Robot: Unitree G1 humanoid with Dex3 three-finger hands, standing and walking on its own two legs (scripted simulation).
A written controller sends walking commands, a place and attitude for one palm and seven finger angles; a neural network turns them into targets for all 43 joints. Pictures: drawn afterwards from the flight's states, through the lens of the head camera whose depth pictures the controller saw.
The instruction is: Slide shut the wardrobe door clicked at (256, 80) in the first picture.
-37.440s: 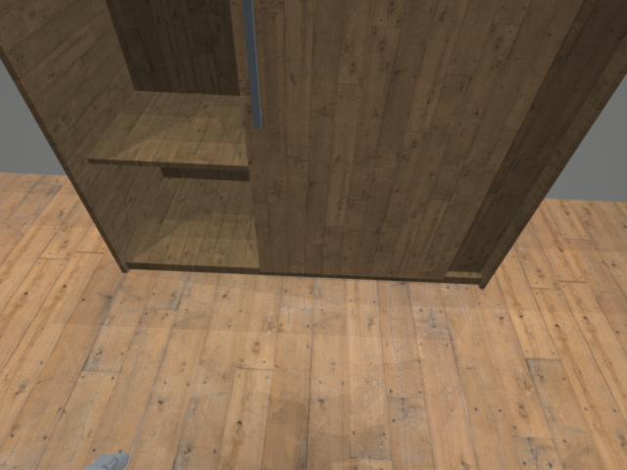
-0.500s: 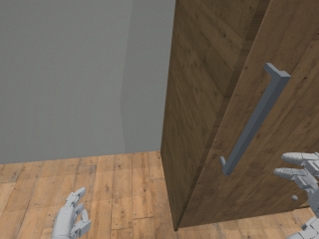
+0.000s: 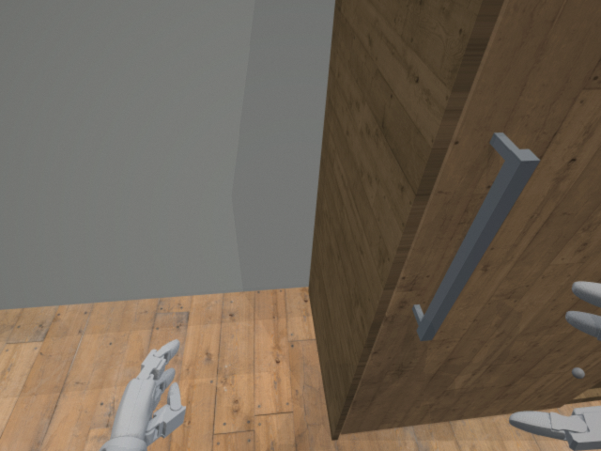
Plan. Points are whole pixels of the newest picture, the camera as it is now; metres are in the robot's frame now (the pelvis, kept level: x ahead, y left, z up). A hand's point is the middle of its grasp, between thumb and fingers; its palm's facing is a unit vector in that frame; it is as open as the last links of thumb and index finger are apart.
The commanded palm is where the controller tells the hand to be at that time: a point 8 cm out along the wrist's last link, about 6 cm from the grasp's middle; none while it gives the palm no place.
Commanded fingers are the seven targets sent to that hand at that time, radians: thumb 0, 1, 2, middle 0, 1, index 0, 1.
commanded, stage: draw the hand back to the body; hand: right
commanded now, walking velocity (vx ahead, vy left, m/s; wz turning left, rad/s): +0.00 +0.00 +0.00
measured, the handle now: (455, 257) +0.32 -0.20 +0.13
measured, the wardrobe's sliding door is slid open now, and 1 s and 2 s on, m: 0.00 0.00 0.00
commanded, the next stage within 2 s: step back with the hand held close in 0.92 s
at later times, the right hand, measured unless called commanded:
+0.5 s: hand (564, 330) +0.20 -0.26 +0.16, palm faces +0.47 +0.79 -0.40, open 9.1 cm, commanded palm +0.15 -0.29 +0.18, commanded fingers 0.00 -0.86 -0.88 0.20 0.32 0.20 0.32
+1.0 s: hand (567, 340) +0.19 -0.25 +0.16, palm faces +0.49 +0.79 -0.38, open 7.4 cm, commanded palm +0.14 -0.29 +0.18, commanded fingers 0.00 -0.90 -0.90 0.20 0.30 0.20 0.30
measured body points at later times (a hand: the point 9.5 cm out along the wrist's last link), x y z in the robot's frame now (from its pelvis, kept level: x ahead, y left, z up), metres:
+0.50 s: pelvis +0.01 +0.00 +0.01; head -0.01 +0.02 +0.46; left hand +0.18 +0.24 -0.07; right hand +0.17 -0.30 +0.18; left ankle +0.03 +0.15 -0.73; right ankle -0.03 -0.14 -0.73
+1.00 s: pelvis +0.00 +0.01 +0.01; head -0.02 +0.03 +0.46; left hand +0.18 +0.23 -0.08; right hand +0.16 -0.29 +0.18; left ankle +0.03 +0.15 -0.73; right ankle -0.03 -0.14 -0.73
